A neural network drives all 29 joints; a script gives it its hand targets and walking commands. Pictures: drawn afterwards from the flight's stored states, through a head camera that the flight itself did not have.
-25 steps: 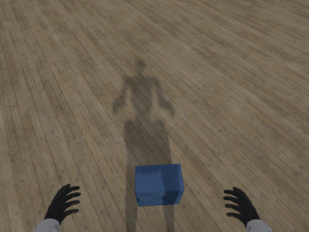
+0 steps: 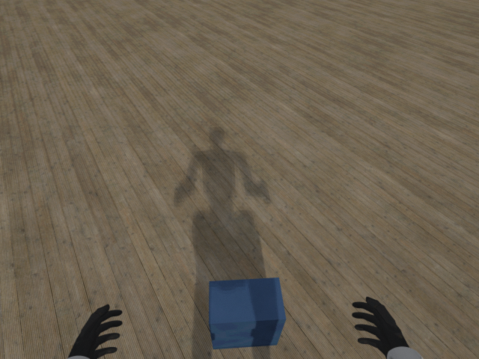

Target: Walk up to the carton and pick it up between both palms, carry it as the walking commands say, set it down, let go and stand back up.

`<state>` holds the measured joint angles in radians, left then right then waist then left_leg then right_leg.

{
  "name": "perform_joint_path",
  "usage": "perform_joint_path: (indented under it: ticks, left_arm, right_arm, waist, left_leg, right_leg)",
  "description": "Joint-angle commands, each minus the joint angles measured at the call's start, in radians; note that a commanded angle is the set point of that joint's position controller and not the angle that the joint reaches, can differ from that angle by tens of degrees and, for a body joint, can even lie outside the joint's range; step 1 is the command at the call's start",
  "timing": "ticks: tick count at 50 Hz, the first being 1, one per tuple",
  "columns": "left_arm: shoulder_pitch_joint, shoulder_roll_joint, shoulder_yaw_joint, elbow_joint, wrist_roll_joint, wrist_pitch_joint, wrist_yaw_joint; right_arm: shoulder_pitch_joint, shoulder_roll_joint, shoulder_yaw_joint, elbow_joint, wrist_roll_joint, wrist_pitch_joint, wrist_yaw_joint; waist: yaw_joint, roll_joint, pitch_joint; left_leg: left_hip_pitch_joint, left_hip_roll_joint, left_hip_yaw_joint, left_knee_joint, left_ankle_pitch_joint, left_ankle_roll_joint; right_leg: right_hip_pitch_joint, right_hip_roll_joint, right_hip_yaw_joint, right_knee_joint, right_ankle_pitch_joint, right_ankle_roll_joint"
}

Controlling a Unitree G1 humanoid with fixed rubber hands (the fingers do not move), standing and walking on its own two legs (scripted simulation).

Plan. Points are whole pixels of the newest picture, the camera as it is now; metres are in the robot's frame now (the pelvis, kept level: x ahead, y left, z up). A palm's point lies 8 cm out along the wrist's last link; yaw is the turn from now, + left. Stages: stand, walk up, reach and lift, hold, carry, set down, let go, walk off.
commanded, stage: stand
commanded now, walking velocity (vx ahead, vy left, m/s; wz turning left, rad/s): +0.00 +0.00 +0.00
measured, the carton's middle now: (244, 314) +0.43 -0.02 -0.62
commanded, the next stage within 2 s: none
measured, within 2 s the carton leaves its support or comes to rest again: neither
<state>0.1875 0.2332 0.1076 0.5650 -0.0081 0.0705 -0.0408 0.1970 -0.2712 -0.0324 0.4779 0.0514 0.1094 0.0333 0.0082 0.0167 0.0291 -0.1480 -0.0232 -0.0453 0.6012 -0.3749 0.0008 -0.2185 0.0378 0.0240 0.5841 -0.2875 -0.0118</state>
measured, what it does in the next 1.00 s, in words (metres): stands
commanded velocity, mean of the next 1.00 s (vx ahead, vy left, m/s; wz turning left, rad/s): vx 0.00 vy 0.00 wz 0.00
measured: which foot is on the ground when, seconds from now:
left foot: down 0.00-1.00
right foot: down 0.00-1.00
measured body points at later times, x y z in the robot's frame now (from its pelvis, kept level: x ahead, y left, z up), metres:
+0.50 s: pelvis +0.02 +0.01 +0.00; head -0.02 +0.01 +0.45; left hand +0.18 +0.27 -0.08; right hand +0.20 -0.26 -0.05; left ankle -0.03 +0.11 -0.73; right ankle +0.02 -0.11 -0.73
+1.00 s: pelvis +0.01 +0.00 +0.00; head -0.03 +0.00 +0.45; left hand +0.15 +0.27 -0.09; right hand +0.19 -0.27 -0.06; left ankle -0.03 +0.11 -0.73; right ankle +0.02 -0.11 -0.73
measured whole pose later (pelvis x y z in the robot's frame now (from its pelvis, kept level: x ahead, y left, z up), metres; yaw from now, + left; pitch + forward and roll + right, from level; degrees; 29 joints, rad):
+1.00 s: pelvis +0.01 +0.00 +0.00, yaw +0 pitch -3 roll -1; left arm 0.19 0.23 0.11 0.80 0.00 -0.04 0.00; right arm 0.20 -0.29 -0.04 0.63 0.04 -0.01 -0.01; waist 0.01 0.02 -0.06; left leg -0.15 -0.02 -0.05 0.60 -0.39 0.01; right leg -0.22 0.04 0.02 0.58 -0.30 -0.01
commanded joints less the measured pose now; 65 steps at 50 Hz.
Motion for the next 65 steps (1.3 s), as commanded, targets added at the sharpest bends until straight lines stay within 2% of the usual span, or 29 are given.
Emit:
perform_joint_path:
  ticks: [1,2,3,5,8,11,13,15,18,19,20,21,24,26,28,29,30,34,35,39,42,46,47,48,52,53,60,62,65]
  left_arm:
    - [-0.066,0.233,0.01,-0.012,0.05,-0.071,0.024]
    - [-0.06,0.237,0.009,-0.029,0.058,-0.074,0.031]
    - [-0.055,0.22,0.003,-0.011,0.053,-0.082,0.028]
    - [-0.063,0.218,0.007,0.008,0.049,-0.098,0.039]
    - [-0.043,0.228,0.01,0.035,0.059,-0.099,0.04]
    - [-0.063,0.225,-0.002,0.056,0.047,-0.114,0.033]
    - [-0.034,0.243,0.017,0.062,0.055,-0.113,0.041]
    - [-0.045,0.251,0.018,0.07,0.054,-0.119,0.044]
    - [-0.075,0.226,0.004,0.074,0.056,-0.119,0.047]
    - [-0.047,0.229,0.012,0.082,0.036,-0.115,0.049]
    - [-0.068,0.24,0.018,0.084,0.043,-0.112,0.051]
    - [-0.063,0.234,0.011,0.081,0.047,-0.112,0.052]
    - [-0.062,0.237,0.012,0.088,0.049,-0.105,0.051]
    - [-0.042,0.24,0.007,0.095,0.036,-0.115,0.049]
    - [-0.063,0.242,0.013,0.105,0.039,-0.114,0.05]
    - [-0.061,0.235,0.01,0.117,0.032,-0.115,0.051]
    - [-0.063,0.234,0.012,0.11,0.046,-0.115,0.051]
    - [-0.056,0.248,0.019,0.118,0.044,-0.122,0.044]
    - [-0.056,0.25,0.02,0.124,0.047,-0.119,0.044]
    - [-0.039,0.253,0.011,0.133,0.038,-0.13,0.047]
    - [-0.062,0.259,0.013,0.144,0.046,-0.126,0.05]
    - [-0.065,0.262,0.013,0.163,0.038,-0.126,0.05]
    - [-0.044,0.231,0.001,0.164,0.034,-0.134,0.049]
    - [-0.065,0.259,0.006,0.173,0.046,-0.136,0.049]
    - [-0.087,0.27,0.011,0.188,0.038,-0.131,0.055]
    - [-0.061,0.257,0.012,0.189,0.024,-0.129,0.05]
    - [-0.061,0.249,0.009,0.202,0.03,-0.138,0.046]
    - [-0.055,0.242,0.012,0.203,0.039,-0.147,0.052]
    - [-0.057,0.272,0.014,0.22,0.033,-0.139,0.053]
  right_arm:
    - [-0.015,-0.202,-0.07,-0.01,-0.094,-0.083,-0.016]
    - [-0.023,-0.223,-0.069,-0.019,-0.103,-0.09,-0.019]
    - [0.008,-0.218,-0.073,-0.008,-0.1,-0.096,-0.027]
    - [-0.009,-0.193,-0.057,0.015,-0.093,-0.115,-0.027]
    - [0.011,-0.213,-0.066,-0.003,-0.089,-0.122,-0.03]
    - [0.008,-0.198,-0.067,0.012,-0.087,-0.133,-0.042]
    - [-0.011,-0.226,-0.078,0.01,-0.101,-0.128,-0.047]
    - [0.028,-0.218,-0.074,0.024,-0.097,-0.134,-0.043]
    - [0.012,-0.219,-0.076,0.03,-0.082,-0.141,-0.051]
    - [-0.012,-0.224,-0.077,0.05,-0.083,-0.141,-0.047]
    - [0.012,-0.23,-0.077,0.033,-0.091,-0.142,-0.049]
    - [-0.008,-0.209,-0.064,0.049,-0.097,-0.138,-0.053]
    - [-0.005,-0.221,-0.073,0.048,-0.088,-0.144,-0.057]
    - [-0.015,-0.217,-0.058,0.053,-0.093,-0.146,-0.055]
    - [-0.013,-0.219,-0.071,0.055,-0.093,-0.153,-0.053]
    - [-0.022,-0.23,-0.058,0.072,-0.099,-0.15,-0.053]
    - [-0.025,-0.219,-0.064,0.068,-0.092,-0.153,-0.056]
    - [-0.021,-0.206,-0.057,0.076,-0.096,-0.162,-0.055]
    - [-0.022,-0.228,-0.063,0.079,-0.098,-0.16,-0.06]
    - [-0.004,-0.239,-0.064,0.097,-0.094,-0.153,-0.059]
    - [-0.009,-0.23,-0.061,0.101,-0.093,-0.149,-0.057]
    - [-0.026,-0.237,-0.06,0.111,-0.089,-0.159,-0.055]
    - [-0.043,-0.223,-0.064,0.104,-0.091,-0.159,-0.056]
    - [-0.046,-0.22,-0.064,0.105,-0.082,-0.156,-0.054]
    - [-0.051,-0.235,-0.061,0.134,-0.095,-0.159,-0.047]
    - [-0.039,-0.235,-0.06,0.138,-0.099,-0.158,-0.051]
    - [-0.028,-0.236,-0.051,0.162,-0.091,-0.16,-0.052]
    - [-0.035,-0.219,-0.052,0.18,-0.092,-0.163,-0.05]
    - [-0.055,-0.214,-0.052,0.18,-0.088,-0.157,-0.052]
  waist:
    - [0.002,-0.075,-0.062]
    - [0.002,-0.009,-0.079]
    - [-0.025,-0.011,-0.079]
    - [0.005,0.013,-0.096]
    - [0.005,-0.003,-0.055]
    - [-0.013,-0.047,-0.086]
    - [0.003,0.072,-0.121]
    - [0.001,-0.038,-0.122]
    - [-0.029,0.011,-0.118]
    - [0.001,0.021,-0.139]
    - [-0.02,0.002,-0.148]
    - [0.004,-0.048,-0.157]
    - [-0.013,0.017,-0.047]
    - [0.01,0.038,-0.127]
    - [-0.001,-0.042,-0.092]
    - [0.022,-0.012,-0.09]
    - [0.007,0.017,-0.1]
    - [-0.003,-0.021,-0.133]
    - [-0.003,0.034,-0.063]
    - [0.006,-0.079,-0.022]
    - [-0.013,-0.005,-0.064]
    - [-0.006,-0.049,-0.012]
    - [0.01,-0.007,-0.104]
    - [-0.009,-0.046,-0.04]
    - [-0.011,-0.034,-0.047]
    - [0.008,0.021,0.027]
    - [-0.011,-0.081,-0.018]
    - [-0.001,0.014,-0.021]
    - [-0.001,-0.045,-0.032]
  left_leg:
    - [-0.169,0.053,-0.084,-0.175,0.011,0.038]
    - [-0.152,0.052,-0.065,-0.162,0.057,0.036]
    - [-0.147,0.052,-0.057,-0.156,0.045,0.034]
    - [-0.179,0.073,-0.093,-0.178,0.082,0.05]
    - [-0.171,0.043,-0.06,-0.162,0.115,0.042]
    - [-0.132,0.086,-0.079,-0.152,0.235,0.047]
    - [-0.121,0.08,-0.051,-0.137,0.285,0.027]
    - [-0.11,0.078,-0.057,-0.138,0.278,0.031]
    - [-0.1,0.076,-0.039,-0.13,0.408,0.034]
    - [-0.08,0.088,-0.07,-0.108,0.441,0.027]
    - [-0.082,0.08,-0.067,-0.116,0.368,0.041]
    - [-0.071,0.085,-0.086,-0.129,0.354,0.044]
    - [-0.144,0.072,-0.071,-0.131,0.304,0.04]
    - [-0.092,0.087,-0.083,-0.156,0.242,0.041]
    - [-0.123,0.095,-0.112,-0.166,0.247,0.057]
    - [-0.127,0.088,-0.097,-0.154,0.275,0.059]
    - [-0.117,0.084,-0.097,-0.154,0.255,0.056]
    - [-0.088,0.094,-0.096,-0.162,0.232,0.054]
    - [-0.127,0.081,-0.081,-0.155,0.286,0.052]
    - [-0.106,0.08,-0.095,-0.174,0.229,0.055]
    - [-0.077,0.074,-0.072,-0.134,0.264,0.049]
    - [-0.129,0.094,-0.102,-0.165,0.29,0.048]
    - [-0.079,0.087,-0.089,-0.151,0.267,0.054]
    - [-0.099,0.079,-0.079,-0.15,0.252,0.037]
    - [-0.118,0.089,-0.102,-0.15,0.231,0.054]
    - [-0.141,0.085,-0.107,-0.168,0.227,0.064]
    - [-0.08,0.092,-0.102,-0.167,0.229,0.067]
    - [-0.126,0.105,-0.126,-0.17,0.25,0.079]
    - [-0.104,0.103,-0.117,-0.157,0.219,0.068]
  right_leg:
    - [-0.047,-0.064,0.09,-0.148,-0.046,0.007]
    - [-0.07,-0.074,0.109,-0.163,-0.001,-0.005]
    - [-0.049,-0.079,0.105,-0.148,0.035,-0.001]
    - [0.021,-0.08,0.09,-0.083,0.133,-0.014]
    - [-0.007,-0.088,0.115,-0.135,0.158,-0.016]
    - [-0.028,-0.093,0.093,-0.089,0.219,-0.034]
    - [0.026,-0.093,0.094,-0.098,0.288,-0.023]
    - [0.036,-0.087,0.101,-0.101,0.299,-0.007]
    - [0.058,-0.101,0.096,-0.081,0.416,-0.027]
    - [0.052,-0.101,0.095,-0.076,0.421,-0.032]
    - [0.047,-0.099,0.087,-0.078,0.344,-0.031]
    - [0.054,-0.092,0.083,-0.085,0.323,-0.032]
    - [0.006,-0.09,0.101,-0.108,0.309,-0.042]
    - [0.021,-0.099,0.107,-0.107,0.257,-0.031]
    - [0.006,-0.092,0.1,-0.092,0.248,-0.038]
    - [0.02,-0.085,0.098,-0.086,0.24,-0.036]
    - [0.007,-0.092,0.101,-0.086,0.236,-0.04]
    - [0.021,-0.094,0.107,-0.098,0.244,-0.036]
    - [0.022,-0.094,0.107,-0.106,0.292,-0.038]
    - [-0.026,-0.095,0.099,-0.125,0.24,-0.034]
    - [-0.041,-0.106,0.13,-0.146,0.216,-0.051]
    - [0.024,-0.104,0.105,-0.124,0.282,-0.044]
    - [0.019,-0.113,0.125,-0.128,0.244,-0.038]
    - [-0.011,-0.114,0.125,-0.14,0.235,-0.031]
    - [0.005,-0.112,0.12,-0.143,0.254,-0.05]
    - [-0.024,-0.115,0.123,-0.142,0.209,-0.044]
    - [-0.025,-0.108,0.133,-0.16,0.225,-0.045]
    - [0.027,-0.123,0.128,-0.132,0.268,-0.054]
    - [0.015,-0.123,0.127,-0.169,0.19,-0.043]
